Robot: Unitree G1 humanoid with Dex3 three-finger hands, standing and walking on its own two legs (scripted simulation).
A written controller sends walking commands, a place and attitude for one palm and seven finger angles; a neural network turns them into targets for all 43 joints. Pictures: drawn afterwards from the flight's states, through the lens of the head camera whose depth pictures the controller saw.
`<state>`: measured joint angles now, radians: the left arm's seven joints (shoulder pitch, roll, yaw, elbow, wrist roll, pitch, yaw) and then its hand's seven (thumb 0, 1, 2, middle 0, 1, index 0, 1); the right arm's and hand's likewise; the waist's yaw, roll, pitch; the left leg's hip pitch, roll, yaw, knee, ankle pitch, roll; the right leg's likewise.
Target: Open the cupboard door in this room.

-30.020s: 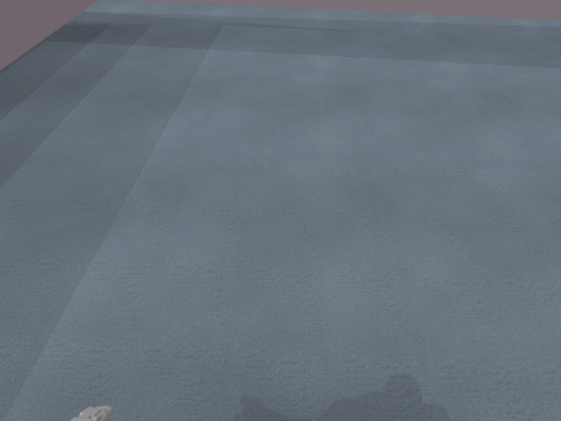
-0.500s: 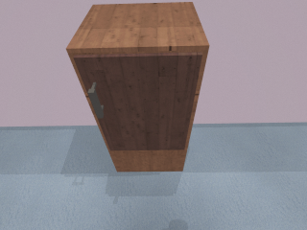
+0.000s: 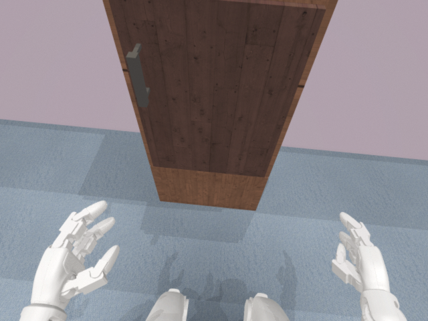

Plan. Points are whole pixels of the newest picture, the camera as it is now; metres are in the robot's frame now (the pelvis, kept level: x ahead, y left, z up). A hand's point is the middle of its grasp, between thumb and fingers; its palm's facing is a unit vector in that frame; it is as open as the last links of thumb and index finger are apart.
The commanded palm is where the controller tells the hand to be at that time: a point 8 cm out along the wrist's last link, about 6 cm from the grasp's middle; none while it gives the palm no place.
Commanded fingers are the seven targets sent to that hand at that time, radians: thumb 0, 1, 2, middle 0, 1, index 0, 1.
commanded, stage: raise the hand with hooked fingers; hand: left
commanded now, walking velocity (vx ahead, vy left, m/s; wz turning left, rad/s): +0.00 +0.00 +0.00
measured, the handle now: (140, 76) +0.61 +0.24 +0.08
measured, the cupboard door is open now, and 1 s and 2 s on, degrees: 0 0 0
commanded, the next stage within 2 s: move the hooked fingers beside the handle in 1.62 s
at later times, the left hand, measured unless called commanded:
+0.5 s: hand (80, 222) +0.25 +0.25 +0.06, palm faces +0.01 -1.00 -0.06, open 11.9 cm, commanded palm +0.22 +0.30 +0.07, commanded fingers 0.00 -0.27 0.40 -0.28 -1.05 -0.28 -1.05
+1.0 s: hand (67, 186) +0.30 +0.28 +0.09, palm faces +0.03 -1.00 -0.06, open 13.9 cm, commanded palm +0.27 +0.33 +0.10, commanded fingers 0.00 -0.50 0.30 -0.30 -1.20 -0.30 -1.20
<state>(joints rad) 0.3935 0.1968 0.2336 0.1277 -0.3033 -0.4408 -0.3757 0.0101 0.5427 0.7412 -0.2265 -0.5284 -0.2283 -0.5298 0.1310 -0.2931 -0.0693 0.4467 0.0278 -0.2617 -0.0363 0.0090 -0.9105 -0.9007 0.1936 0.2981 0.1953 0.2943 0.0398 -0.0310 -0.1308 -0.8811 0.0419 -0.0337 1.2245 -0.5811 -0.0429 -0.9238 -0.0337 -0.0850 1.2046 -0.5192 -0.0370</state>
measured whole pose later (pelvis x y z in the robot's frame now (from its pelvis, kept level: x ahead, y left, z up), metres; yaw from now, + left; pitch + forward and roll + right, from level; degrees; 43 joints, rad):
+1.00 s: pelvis +0.02 +0.02 +0.03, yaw +0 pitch +14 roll -2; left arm 0.05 0.38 0.40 0.31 -0.35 -0.29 -0.46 -0.01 -0.48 0.30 -0.30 -1.18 -0.30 -1.19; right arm 0.25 -0.26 0.05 0.53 0.03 -0.20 -0.06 0.01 -0.90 -0.90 0.20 0.30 0.20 0.30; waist 0.00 0.02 -0.11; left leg -0.78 0.04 -0.03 1.06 -0.53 -0.01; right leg -0.80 -0.03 -0.09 1.00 -0.45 -0.01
